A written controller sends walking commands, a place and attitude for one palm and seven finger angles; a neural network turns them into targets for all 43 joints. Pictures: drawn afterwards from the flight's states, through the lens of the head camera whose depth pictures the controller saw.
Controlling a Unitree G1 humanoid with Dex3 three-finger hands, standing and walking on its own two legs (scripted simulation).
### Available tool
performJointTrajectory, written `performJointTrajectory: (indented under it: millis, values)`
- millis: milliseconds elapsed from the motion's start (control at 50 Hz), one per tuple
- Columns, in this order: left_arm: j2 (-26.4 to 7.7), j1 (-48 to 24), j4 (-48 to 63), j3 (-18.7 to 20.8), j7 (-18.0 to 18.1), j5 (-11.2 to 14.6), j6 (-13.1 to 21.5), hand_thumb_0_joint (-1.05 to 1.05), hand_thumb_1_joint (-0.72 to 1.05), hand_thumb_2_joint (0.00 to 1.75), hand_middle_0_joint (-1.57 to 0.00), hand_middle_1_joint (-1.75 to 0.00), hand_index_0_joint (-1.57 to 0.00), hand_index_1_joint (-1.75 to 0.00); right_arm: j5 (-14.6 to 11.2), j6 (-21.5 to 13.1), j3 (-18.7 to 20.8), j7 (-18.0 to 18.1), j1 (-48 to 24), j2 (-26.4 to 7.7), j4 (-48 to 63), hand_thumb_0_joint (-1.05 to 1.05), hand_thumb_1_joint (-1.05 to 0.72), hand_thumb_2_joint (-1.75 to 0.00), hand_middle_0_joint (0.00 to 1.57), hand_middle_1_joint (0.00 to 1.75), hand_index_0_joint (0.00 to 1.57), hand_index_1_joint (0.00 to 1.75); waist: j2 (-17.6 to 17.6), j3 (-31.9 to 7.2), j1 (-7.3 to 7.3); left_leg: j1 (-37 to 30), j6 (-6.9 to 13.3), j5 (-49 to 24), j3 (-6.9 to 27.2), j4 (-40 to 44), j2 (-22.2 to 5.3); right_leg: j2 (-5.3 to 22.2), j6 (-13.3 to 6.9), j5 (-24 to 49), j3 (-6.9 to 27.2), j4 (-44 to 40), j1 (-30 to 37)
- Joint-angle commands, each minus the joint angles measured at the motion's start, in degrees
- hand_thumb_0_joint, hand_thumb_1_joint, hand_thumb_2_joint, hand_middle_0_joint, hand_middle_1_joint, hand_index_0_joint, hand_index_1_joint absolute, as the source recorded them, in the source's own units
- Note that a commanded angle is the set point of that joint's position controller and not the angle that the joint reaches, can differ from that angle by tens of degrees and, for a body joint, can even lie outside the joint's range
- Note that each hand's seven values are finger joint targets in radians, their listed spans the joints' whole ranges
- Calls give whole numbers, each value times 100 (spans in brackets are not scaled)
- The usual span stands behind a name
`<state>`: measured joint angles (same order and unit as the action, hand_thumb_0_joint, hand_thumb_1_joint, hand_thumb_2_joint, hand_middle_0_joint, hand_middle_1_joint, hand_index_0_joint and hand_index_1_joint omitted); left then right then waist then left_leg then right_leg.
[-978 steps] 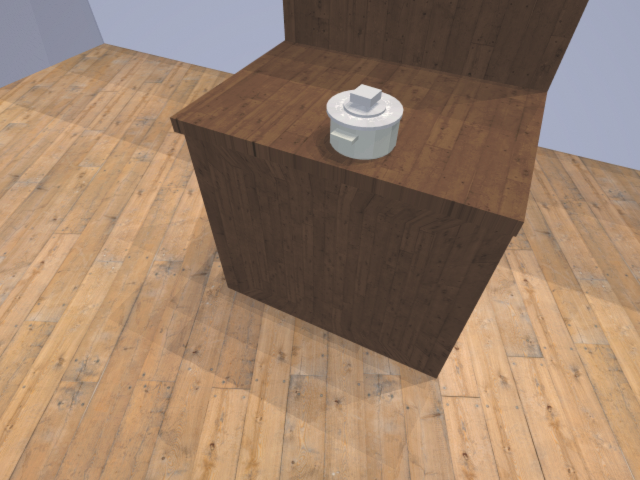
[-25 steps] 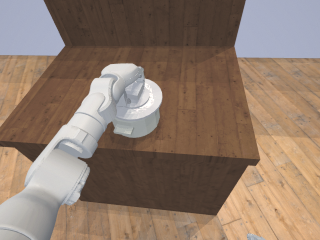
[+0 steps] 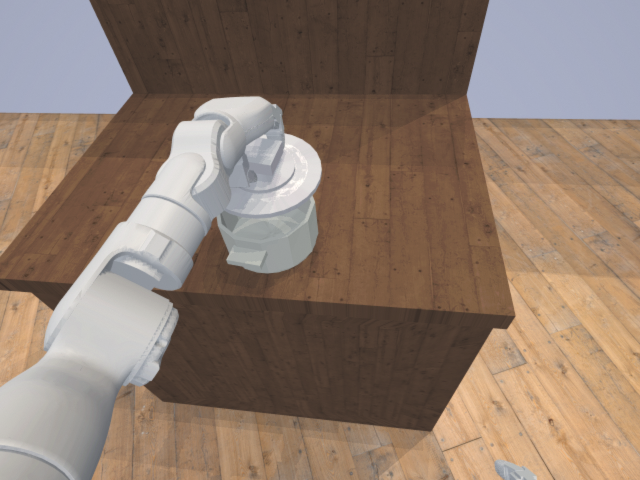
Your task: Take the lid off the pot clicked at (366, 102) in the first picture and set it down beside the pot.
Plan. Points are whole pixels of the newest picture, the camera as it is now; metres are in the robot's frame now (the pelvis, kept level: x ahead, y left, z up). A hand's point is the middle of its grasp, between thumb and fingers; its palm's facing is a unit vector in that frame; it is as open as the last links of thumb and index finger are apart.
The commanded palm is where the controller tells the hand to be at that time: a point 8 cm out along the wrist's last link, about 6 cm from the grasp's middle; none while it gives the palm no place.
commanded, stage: lift the lid straight up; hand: left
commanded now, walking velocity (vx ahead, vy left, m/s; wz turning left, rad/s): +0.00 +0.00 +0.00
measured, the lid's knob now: (260, 155) +0.50 +0.07 +0.15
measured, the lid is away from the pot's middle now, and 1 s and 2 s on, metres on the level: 0.01 0.01 0.10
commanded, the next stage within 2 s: move the lid sideways beside the pot in 1.20 s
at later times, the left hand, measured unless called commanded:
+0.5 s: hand (225, 136) +0.47 +0.10 +0.20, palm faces -0.27 +0.00 -0.96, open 8.6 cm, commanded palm +0.46 +0.10 +0.27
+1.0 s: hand (225, 99) +0.47 +0.09 +0.25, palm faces -0.21 +0.01 -0.98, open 8.5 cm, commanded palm +0.46 +0.09 +0.31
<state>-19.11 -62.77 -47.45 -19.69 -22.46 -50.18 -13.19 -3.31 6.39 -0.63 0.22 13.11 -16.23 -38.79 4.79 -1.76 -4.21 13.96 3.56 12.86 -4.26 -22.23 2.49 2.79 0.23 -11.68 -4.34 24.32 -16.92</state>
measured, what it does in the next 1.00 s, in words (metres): stands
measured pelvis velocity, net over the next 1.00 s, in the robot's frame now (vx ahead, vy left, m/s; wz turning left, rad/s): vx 0.00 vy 0.01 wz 0.01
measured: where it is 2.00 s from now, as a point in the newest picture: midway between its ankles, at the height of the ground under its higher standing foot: outside the picture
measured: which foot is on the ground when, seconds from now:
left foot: down 0.00-1.00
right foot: down 0.00-1.00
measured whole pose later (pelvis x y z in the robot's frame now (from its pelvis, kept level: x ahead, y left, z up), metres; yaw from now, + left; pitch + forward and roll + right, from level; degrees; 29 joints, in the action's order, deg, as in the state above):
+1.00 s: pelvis +0.00 +0.01 +0.00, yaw +0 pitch +5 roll +0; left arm -20.4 -75.7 -49.6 -20.3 -28.6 -50.9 -15.7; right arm -2.8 3.3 -1.2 -0.2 13.6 -15.9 -39.1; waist 4.5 -2.2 -3.8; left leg 13.7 4.4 11.8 -4.1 -20.7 3.7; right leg 3.8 1.1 -10.9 -4.2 23.2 -16.7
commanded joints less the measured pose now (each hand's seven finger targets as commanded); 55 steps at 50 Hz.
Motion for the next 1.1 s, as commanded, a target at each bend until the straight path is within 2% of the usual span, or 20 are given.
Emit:
performJointTrajectory:
  millis: [0, 20, 100, 120, 200, 260, 320, 340, 380, 440, 460, 640, 720, 740, 760, 820, 860, 920, 1000, 1080]
  values:
    - [-1357, -3565, 1090, 618, 193, -149, -1, 0, 61, 106, -111, -118, -68, -100, 12, -256, 205, 52, -241, -639, 669, 0, -90, -90, 20, 30, 20, 30, -887, -2275, -1, -817, 53, -1520, 540, 75, 44, -253, -273, 1966, 246, -56, 968]
    - [-1167, -3505, 1151, 482, 172, -59, 19, 0, 61, 106, -111, -118, -68, -100, 21, -258, 218, 58, -256, -656, 703, 0, -90, -90, 20, 30, 20, 30, -768, -2283, -31, -830, 66, -1577, 532, 46, 64, -232, -285, 2010, 239, -69, 955]
    - [-1498, -3727, 1294, 699, 103, -167, 35, 0, 61, 106, -111, -118, -68, -100, 23, -339, 222, 66, -217, -636, 680, 0, -90, -90, 20, 30, 20, 30, -813, -2500, 10, -1011, 52, -1699, 576, 50, 35, -252, -273, 2076, 254, -50, 1017]
    - [-1186, -3663, 1436, 456, 73, -40, 59, 0, 61, 106, -111, -118, -68, -100, 28, -349, 236, 54, -251, -645, 729, 0, -90, -90, 20, 30, 20, 30, -638, -2490, -35, -1116, 63, -1899, 587, -1, 49, -237, -290, 2144, 240, -61, 929]
    - [-1443, -3608, 846, 655, -5, -154, -54, 0, 61, 106, -111, -118, -68, -100, 16, -326, 201, 69, -206, -666, 644, 0, -90, -90, 20, 30, 20, 30, -1000, -2173, -1, -783, 52, -1490, 558, 104, 63, -261, -272, 1938, 229, -99, 946]
    - [-1458, -3989, 1237, 592, -52, -171, 11, 0, 61, 106, -111, -118, -68, -100, 23, -374, 211, 75, -254, -648, 701, 0, -90, -90, 20, 30, 20, 30, -831, -2393, -27, -988, 52, -1602, 587, 79, 52, -255, -277, 1985, 248, -92, 954]
    - [-1094, -3936, 1213, 331, -103, -32, 0, 0, 61, 106, -111, -118, -68, -100, 30, -425, 242, 64, -204, -653, 691, 0, -90, -90, 20, 30, 20, 30, -628, -2373, -84, -1210, 34, -1887, 651, 16, 41, -259, -297, 1932, 198, -103, 692]
    - [-1400, -4007, 993, 568, -108, -139, -42, 0, 61, 106, -111, -118, -68, -100, 38, -402, 218, 65, -155, -656, 603, 0, -90, -90, 20, 30, 20, 30, -820, -2287, -61, -1097, 4, -1649, 650, 79, 23, -284, -283, 1794, 190, -101, 698]
    - [-1421, -4133, 898, 582, -144, -123, -62, 0, 61, 106, -111, -118, -68, -100, 28, -430, 201, 72, -140, -659, 608, 0, -90, -90, 20, 30, 20, 30, -854, -2206, -45, -976, 20, -1565, 642, 112, 59, -275, -291, 1810, 192, -107, 740]
    - [-1680, -4313, 1211, 742, -127, -208, 0, 0, 61, 106, -111, -118, -68, -100, 62, -453, 199, 58, -169, -664, 662, 0, -90, -90, 20, 30, 20, 30, -707, -2558, 4, -1152, -10, -1941, 686, 78, 34, -258, -299, 2018, 234, -53, 910]
    - [-1328, -4326, 1188, 464, -162, -206, -12, 0, 61, 106, -111, -118, -68, -100, 58, -472, 206, 49, -185, -623, 684, 0, -90, -90, 20, 30, 20, 30, -668, -2543, -28, -1208, -2, -2037, 690, 54, 38, -266, -299, 2037, 218, -62, 835]
    - [-1352, -4604, 1270, 463, -280, -181, -99, 0, 61, 106, -111, -118, -68, -100, 71, -510, 209, 7, -171, -641, 661, 0, -90, -90, 20, 30, 20, 30, -686, -2563, -32, -1393, -65, -2283, 784, 70, -3, -292, -298, 1916, 178, -86, 670]
    - [-1265, -4351, 743, 513, -286, -61, -190, 0, 61, 106, -111, -118, -68, -100, 74, -495, 224, 16, -52, -714, 567, 0, -90, -90, 20, 30, 20, 30, -710, -2236, -24, -1223, -55, -2073, 749, 96, 19, -276, -326, 1771, 145, -132, 551]
    - [-1518, -4718, 853, 634, -290, -207, -179, 0, 61, 106, -111, -118, -68, -100, 81, -505, 177, 12, -107, -676, 578, 0, -90, -90, 20, 30, 20, 30, -860, -2330, -11, -1143, -79, -1867, 749, 162, 21, -297, -308, 1728, 160, -110, 672]
    - [-1343, -4846, 890, 503, -302, -212, -165, 0, 61, 106, -111, -118, -68, -100, 64, -527, 183, 26, -135, -649, 612, 0, -90, -90, 20, 30, 20, 30, -903, -2389, -30, -1191, -61, -1900, 747, 157, 11, -293, -311, 1748, 162, -93, 664]
    - [-1294, -4762, 1357, 474, -285, -81, -113, 0, 61, 106, -111, -118, -68, -100, 91, -584, 219, -2, -160, -673, 686, 0, -90, -90, 20, 30, 20, 30, -488, -2765, 29, -1530, -88, -2530, 793, 43, -9, -245, -330, 1983, 200, -55, 740]
    - [-1434, -4679, 624, 587, -319, -290, -229, 0, 61, 106, -111, -118, -68, -100, 79, -525, 176, 1, -131, -653, 581, 0, -90, -90, 20, 30, 20, 30, -1001, -2325, 3, -1102, -52, -2020, 710, 114, 11, -295, -312, 1863, 176, -113, 721]
    - [-1014, -4817, 966, 268, -317, -86, -198, 0, 61, 106, -111, -118, -68, -100, 51, -527, 193, -8, -188, -660, 645, 0, -90, -90, 20, 30, 20, 30, -662, -2390, -25, -1301, -70, -2221, 733, 88, -6, -251, -323, 1813, 162, -92, 545]
    - [-1627, -4872, 555, 740, -337, -321, -288, 0, 61, 106, -111, -118, -68, -100, 73, -549, 155, 28, -163, -655, 615, 0, -90, -90, 20, 30, 20, 30, -1027, -2393, 57, -975, -18, -1834, 647, 148, 34, -261, -306, 1867, 227, -105, 868]
    - [-1351, -4643, 365, 485, -377, -327, -334, 0, 61, 106, -111, -118, -68, -100, 30, -450, 139, 35, -218, -678, 642, 0, -90, -90, 20, 30, 20, 30, -1197, -2088, 1, -754, 9, -1588, 570, 195, 35, -252, -289, 1828, 207, -151, 799]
